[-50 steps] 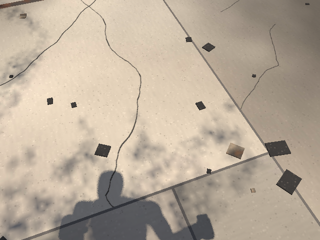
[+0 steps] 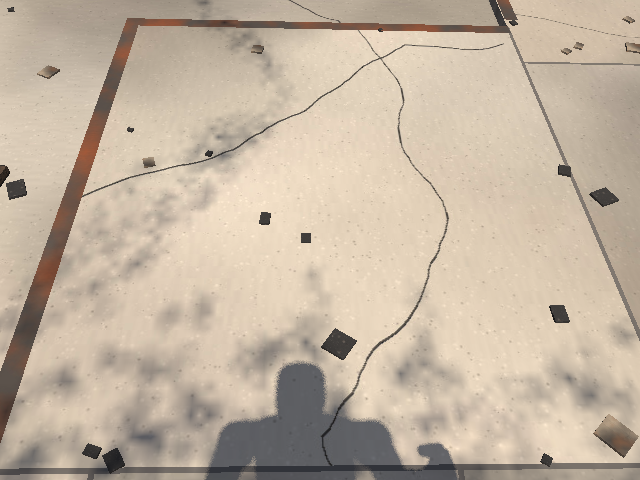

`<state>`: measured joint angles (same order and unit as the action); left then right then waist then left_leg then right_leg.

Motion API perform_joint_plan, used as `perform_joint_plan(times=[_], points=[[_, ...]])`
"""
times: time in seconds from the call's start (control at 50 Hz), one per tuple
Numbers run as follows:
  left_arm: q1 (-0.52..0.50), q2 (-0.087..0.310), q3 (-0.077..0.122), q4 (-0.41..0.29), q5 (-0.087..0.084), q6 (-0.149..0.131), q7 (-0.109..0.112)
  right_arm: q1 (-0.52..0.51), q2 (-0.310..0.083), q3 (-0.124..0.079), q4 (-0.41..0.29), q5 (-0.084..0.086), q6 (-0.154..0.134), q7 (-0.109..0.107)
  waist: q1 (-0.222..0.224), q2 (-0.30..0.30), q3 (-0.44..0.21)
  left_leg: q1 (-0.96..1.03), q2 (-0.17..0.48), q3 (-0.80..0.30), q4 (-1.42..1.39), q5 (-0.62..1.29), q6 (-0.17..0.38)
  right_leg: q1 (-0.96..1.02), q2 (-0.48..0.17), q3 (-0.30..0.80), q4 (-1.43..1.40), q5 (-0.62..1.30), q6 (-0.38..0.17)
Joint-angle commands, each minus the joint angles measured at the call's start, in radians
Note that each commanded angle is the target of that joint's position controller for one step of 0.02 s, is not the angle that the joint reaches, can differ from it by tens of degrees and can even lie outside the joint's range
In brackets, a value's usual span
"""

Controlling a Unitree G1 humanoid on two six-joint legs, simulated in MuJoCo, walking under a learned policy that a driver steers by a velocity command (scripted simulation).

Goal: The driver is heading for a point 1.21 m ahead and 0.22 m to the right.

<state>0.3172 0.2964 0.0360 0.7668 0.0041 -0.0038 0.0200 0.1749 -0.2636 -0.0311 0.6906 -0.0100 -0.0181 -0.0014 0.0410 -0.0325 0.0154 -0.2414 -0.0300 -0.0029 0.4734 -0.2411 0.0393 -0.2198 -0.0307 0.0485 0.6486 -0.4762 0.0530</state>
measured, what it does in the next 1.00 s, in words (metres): walks ahead: right foot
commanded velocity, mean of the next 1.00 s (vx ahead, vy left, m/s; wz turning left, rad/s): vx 0.19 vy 0.00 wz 0.01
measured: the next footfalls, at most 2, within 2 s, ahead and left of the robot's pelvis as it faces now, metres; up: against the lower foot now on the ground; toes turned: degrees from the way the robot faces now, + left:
right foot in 0.22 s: +0.11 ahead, -0.13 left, +0.00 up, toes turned +0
left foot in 1.14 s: +0.47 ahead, +0.09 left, +0.00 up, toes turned +1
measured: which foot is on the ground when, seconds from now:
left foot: down 0.00-0.74, up 0.76-1.00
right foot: up 0.00-0.20, down 0.22-1.00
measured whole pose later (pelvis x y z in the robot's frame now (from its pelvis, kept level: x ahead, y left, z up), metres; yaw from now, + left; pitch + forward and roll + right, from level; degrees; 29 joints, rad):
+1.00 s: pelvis +0.20 -0.04 +0.00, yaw +0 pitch +1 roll +0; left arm 0.45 0.23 0.02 0.91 -0.01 -0.07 0.00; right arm 0.06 -0.28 -0.04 0.81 0.02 -0.07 0.04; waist 0.07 0.03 0.04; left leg -0.61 0.07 0.02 0.73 -0.09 -0.01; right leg 0.10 0.03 -0.01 0.18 -0.30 -0.05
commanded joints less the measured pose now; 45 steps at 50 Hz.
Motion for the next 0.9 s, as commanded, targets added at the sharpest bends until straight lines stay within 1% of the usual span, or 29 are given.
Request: perform_joint_plan(times=[0.02,0.04,0.08,0.12,0.16,0.2,0.22,0.24,0.26,0.3,0.32,0.46,0.48,0.52,0.56,0.6,0.62,0.64,0.68,0.7,0.72,0.74,0.76,0.78,0.8,0.82,0.84,0.86,0.9], points=[[-0.047,0.129,0.034,-0.088,-0.001,-0.01,0.012,0.055,-0.157,-0.037,-0.027,0.001,-0.016,0.0,-0.063,0.193,-0.031,0.237,0.311,-0.355,-0.176,0.341,0.196,-0.315,-0.024,0.012,0.261,-0.109,0.029],[-0.033,0.123,0.036,-0.079,0.001,-0.003,0.014,0.027,-0.145,-0.031,-0.022,0.005,-0.022,0.0,-0.045,0.173,-0.03,0.212,0.299,-0.31,-0.167,0.444,0.184,-0.292,-0.043,0.025,0.262,-0.059,0.032],[-0.027,0.082,0.026,-0.065,0.0,0.002,0.013,-0.023,-0.117,-0.021,-0.013,-0.002,-0.023,-0.003,-0.019,0.156,-0.045,0.151,0.246,-0.205,-0.148,0.607,0.166,-0.189,-0.045,0.011,0.194,0.02,0.042],[-0.044,0.053,0.015,-0.062,-0.001,0.006,0.01,-0.047,-0.113,-0.02,-0.001,-0.006,-0.014,-0.005,-0.018,0.165,-0.065,0.115,0.202,-0.135,-0.121,0.696,0.158,-0.089,-0.029,-0.021,0.088,0.087,0.044],[-0.07,0.058,0.015,-0.066,-0.007,0.011,0.012,-0.037,-0.119,-0.021,0.021,-0.002,-0.007,-0.004,-0.03,0.16,-0.076,0.121,0.206,-0.139,-0.105,0.725,0.163,-0.039,-0.015,-0.037,-0.004,0.167,0.036],[-0.07,0.056,0.013,-0.063,-0.005,0.016,0.013,-0.05,-0.111,-0.017,0.041,0.014,-0.003,-0.001,-0.011,0.138,-0.071,0.099,0.196,-0.141,-0.089,0.623,0.14,0.043,-0.008,-0.045,-0.171,0.319,0.012],[-0.078,0.072,0.013,-0.067,0.008,0.017,0.015,-0.023,-0.104,-0.015,0.06,0.019,-0.006,0.002,-0.009,0.105,-0.066,0.072,0.175,-0.144,-0.1,0.47,0.101,0.108,-0.021,-0.021,-0.249,0.476,-0.007],[-0.09,0.117,0.022,-0.078,0.014,0.018,0.022,0.009,-0.09,-0.009,0.075,0.002,-0.013,0.004,-0.027,0.052,-0.068,0.035,0.136,-0.132,-0.096,0.269,0.056,0.173,-0.075,0.037,-0.25,0.651,-0.026],[-0.119,0.177,0.037,-0.079,0.004,0.02,0.025,0.065,-0.1,-0.013,0.09,-0.008,-0.016,0.01,-0.077,-0.048,-0.053,0.012,0.075,-0.097,-0.114,0.142,0.021,0.174,-0.086,0.03,-0.185,0.67,-0.065],[-0.145,0.108,0.027,-0.081,0.001,0.018,0.014,0.015,-0.11,-0.012,0.108,-0.001,-0.013,0.005,-0.031,-0.026,-0.026,0.023,0.047,-0.063,-0.091,0.12,-0.009,0.133,-0.058,0.023,-0.18,0.569,-0.079],[-0.144,0.099,0.024,-0.073,0.006,0.014,0.014,0.004,-0.103,-0.012,0.111,0.004,-0.01,0.0,-0.031,-0.023,-0.036,0.036,0.049,-0.059,-0.078,0.166,-0.011,0.131,-0.054,0.024,-0.183,0.585,-0.073],[-0.146,0.092,0.02,-0.033,0.001,-0.002,0.011,0.021,-0.112,-0.019,0.171,0.008,0.019,-0.014,-0.037,0.005,-0.05,0.103,0.057,-0.061,-0.056,0.295,-0.013,0.113,-0.041,0.006,-0.174,0.621,-0.065],[-0.134,0.09,0.02,-0.02,0.0,-0.002,0.011,0.036,-0.109,-0.019,0.186,0.009,0.023,-0.016,-0.039,0.011,-0.07,0.114,0.046,-0.049,-0.057,0.208,-0.01,0.119,-0.027,-0.009,-0.171,0.531,-0.067],[-0.13,0.092,0.024,-0.005,-0.011,0.0,0.01,0.046,-0.12,-0.027,0.202,0.02,0.03,-0.019,-0.043,0.035,-0.03,0.067,0.03,-0.05,-0.051,-0.126,0.024,0.058,0.012,-0.039,-0.136,0.2,-0.086],[-0.152,0.073,0.017,-0.013,-0.016,-0.013,0.009,0.052,-0.121,-0.028,0.2,0.028,0.018,-0.019,-0.057,0.074,0.091,-0.011,0.072,-0.131,-0.093,-0.412,0.075,-0.08,0.023,-0.026,-0.118,-0.074,-0.104],[-0.187,0.048,0.009,-0.035,-0.028,-0.052,0.0,0.108,-0.153,-0.036,0.213,0.037,-0.013,-0.015,-0.082,0.15,0.159,0.034,0.184,-0.301,-0.177,-0.51,0.148,-0.226,0.04,-0.056,-0.013,-0.051,-0.107],[-0.205,0.039,0.007,-0.048,-0.035,-0.072,-0.007,0.123,-0.188,-0.045,0.221,0.039,-0.027,-0.012,-0.081,0.203,0.18,0.072,0.269,-0.413,-0.228,-0.483,0.195,-0.286,0.044,-0.085,0.054,0.019,-0.107],[-0.222,0.045,0.008,-0.058,-0.037,-0.09,-0.012,0.126,-0.199,-0.049,0.222,0.039,-0.038,-0.008,-0.08,0.208,0.196,0.088,0.317,-0.473,-0.235,-0.369,0.222,-0.315,0.03,-0.069,0.054,0.032,-0.119],[-0.153,0.057,0.015,-0.033,-0.033,-0.109,-0.028,0.086,-0.189,-0.048,0.211,0.043,-0.046,-0.002,-0.033,0.191,0.139,0.109,0.307,-0.398,-0.168,-0.114,0.199,-0.211,0.021,-0.069,-0.059,0.061,-0.143],[-0.037,0.08,0.028,0.016,-0.037,-0.111,-0.034,0.015,-0.176,-0.045,0.186,0.043,-0.043,-0.001,0.025,0.167,0.088,0.046,0.249,-0.292,-0.104,-0.025,0.153,-0.043,0.032,-0.069,-0.137,0.138,-0.157],[0.103,0.154,0.057,0.065,-0.032,-0.116,-0.039,-0.076,-0.149,-0.035,0.142,0.035,-0.052,-0.001,0.089,0.04,0.048,-0.094,0.109,-0.127,0.14,0.191,0.076,0.178,-0.023,0.084,-0.228,0.248,-0.199],[0.25,0.267,0.093,0.101,-0.023,-0.116,-0.043,-0.088,-0.122,-0.028,0.105,0.018,-0.073,-0.005,0.126,-0.225,-0.043,-0.36,-0.035,0.003,0.536,0.086,-0.02,0.472,-0.22,0.448,-0.335,0.4,-0.301],[0.228,0.173,0.06,0.092,-0.01,-0.113,-0.047,-0.046,-0.131,-0.028,0.114,0.02,-0.087,-0.002,0.084,-0.184,-0.061,-0.496,-0.027,-0.09,0.682,-0.298,-0.023,0.51,-0.324,0.576,-0.369,0.548,-0.343],[0.163,0.116,0.042,0.078,-0.004,-0.111,-0.047,-0.015,-0.138,-0.032,0.126,0.05,-0.087,0.005,0.038,-0.092,0.002,-0.542,0.027,-0.124,0.761,-0.287,0.002,0.462,-0.328,0.491,-0.36,0.565,-0.336],[0.119,0.088,0.034,0.066,-0.003,-0.108,-0.047,-0.013,-0.126,-0.029,0.131,0.061,-0.082,0.012,0.014,-0.038,0.032,-0.566,0.07,-0.102,0.765,-0.217,0.017,0.428,-0.297,0.388,-0.376,0.574,-0.316],[0.092,0.074,0.026,0.066,-0.011,-0.102,-0.047,-0.035,-0.117,-0.029,0.126,0.056,-0.078,0.018,0.004,-0.004,0.074,-0.59,0.105,-0.073,0.711,-0.149,0.023,0.396,-0.264,0.295,-0.404,0.605,-0.291],[0.087,0.059,0.018,0.07,-0.01,-0.097,-0.045,-0.053,-0.108,-0.032,0.121,0.044,-0.072,0.021,0.0,-0.029,0.076,-0.553,0.132,-0.052,0.653,-0.092,0.02,0.362,-0.228,0.221,-0.427,0.642,-0.258],[0.097,0.055,0.016,0.076,-0.009,-0.09,-0.042,-0.058,-0.086,-0.028,0.118,0.037,-0.068,0.028,-0.002,-0.053,0.07,-0.519,0.129,-0.024,0.619,-0.049,0.005,0.336,-0.194,0.172,-0.445,0.677,-0.245],[0.118,0.076,0.018,0.086,-0.011,-0.08,-0.029,-0.1,-0.049,-0.016,0.096,0.026,-0.065,0.039,0.004,-0.048,0.07,-0.491,0.116,0.02,0.511,0.033,-0.029,0.291,-0.165,0.106,-0.481,0.701,-0.245]])
Velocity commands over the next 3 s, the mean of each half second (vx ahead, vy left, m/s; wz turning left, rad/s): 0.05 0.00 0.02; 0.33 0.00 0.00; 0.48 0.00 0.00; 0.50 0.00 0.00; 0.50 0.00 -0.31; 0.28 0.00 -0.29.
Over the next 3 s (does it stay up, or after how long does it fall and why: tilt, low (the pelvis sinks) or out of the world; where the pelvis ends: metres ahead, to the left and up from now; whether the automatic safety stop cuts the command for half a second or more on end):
stays up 1.18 -0.13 0.00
